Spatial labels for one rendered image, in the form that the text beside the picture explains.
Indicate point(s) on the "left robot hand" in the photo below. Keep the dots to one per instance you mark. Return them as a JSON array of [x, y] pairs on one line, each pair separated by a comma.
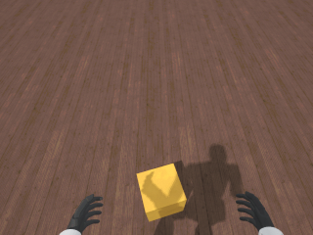
[[79, 219]]

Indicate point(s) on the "carton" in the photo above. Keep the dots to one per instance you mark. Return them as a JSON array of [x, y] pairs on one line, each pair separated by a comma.
[[161, 191]]

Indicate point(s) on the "right robot hand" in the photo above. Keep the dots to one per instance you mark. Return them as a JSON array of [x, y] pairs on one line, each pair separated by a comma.
[[260, 216]]

